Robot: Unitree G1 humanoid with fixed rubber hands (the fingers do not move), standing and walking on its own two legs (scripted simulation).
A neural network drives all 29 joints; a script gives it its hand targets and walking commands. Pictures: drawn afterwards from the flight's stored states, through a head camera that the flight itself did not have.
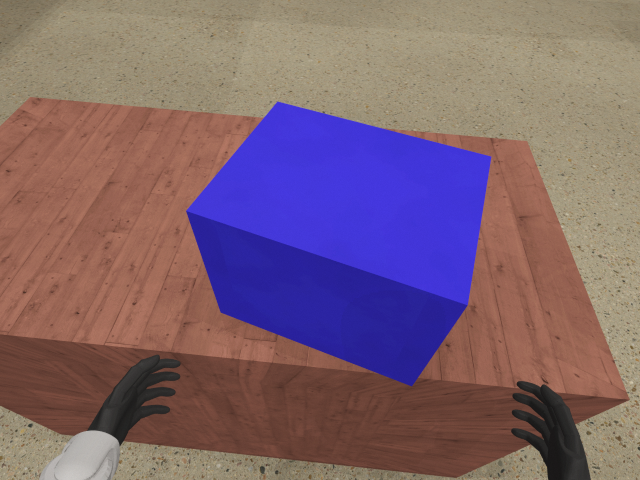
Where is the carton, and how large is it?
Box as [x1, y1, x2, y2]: [186, 102, 490, 385]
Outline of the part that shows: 277,102 186,210 220,311 396,380 412,385 467,305 490,156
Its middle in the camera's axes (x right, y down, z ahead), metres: +0.03 +0.01 +0.52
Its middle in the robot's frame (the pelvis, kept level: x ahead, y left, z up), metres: +0.38 +0.00 +0.06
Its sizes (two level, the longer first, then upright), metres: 0.286 0.220 0.219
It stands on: a pedestal, 0.73 m high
